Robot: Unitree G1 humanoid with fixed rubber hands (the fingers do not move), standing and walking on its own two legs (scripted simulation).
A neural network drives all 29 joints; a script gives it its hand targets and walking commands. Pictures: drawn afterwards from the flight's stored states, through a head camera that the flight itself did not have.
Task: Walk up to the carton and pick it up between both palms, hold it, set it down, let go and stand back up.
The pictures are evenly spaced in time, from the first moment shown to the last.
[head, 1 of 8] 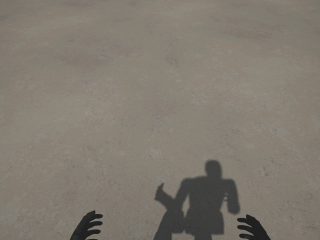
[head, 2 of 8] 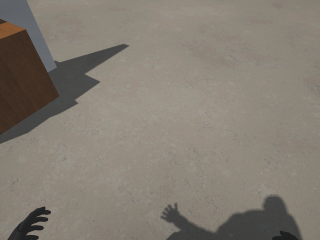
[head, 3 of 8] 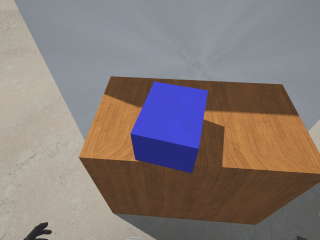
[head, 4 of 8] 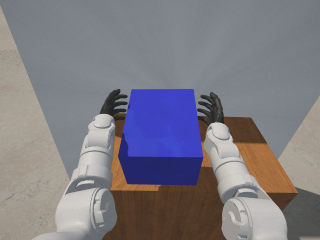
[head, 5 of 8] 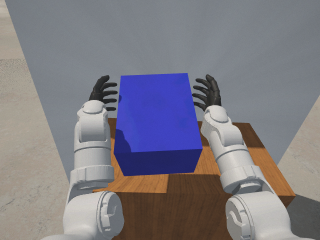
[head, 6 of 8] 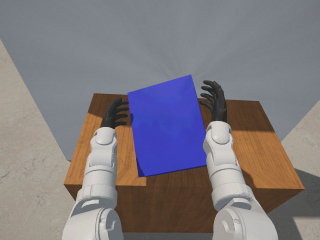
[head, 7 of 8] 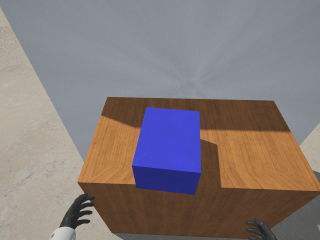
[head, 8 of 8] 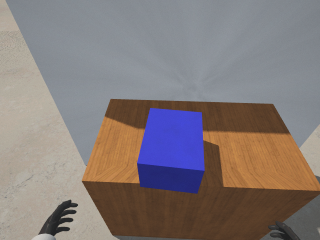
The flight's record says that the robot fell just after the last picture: no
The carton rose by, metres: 0.24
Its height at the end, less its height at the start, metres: +0.00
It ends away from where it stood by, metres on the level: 0.01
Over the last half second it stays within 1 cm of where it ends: yes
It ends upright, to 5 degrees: yes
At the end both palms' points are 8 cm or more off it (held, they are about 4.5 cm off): yes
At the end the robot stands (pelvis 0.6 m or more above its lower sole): yes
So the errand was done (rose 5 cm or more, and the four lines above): yes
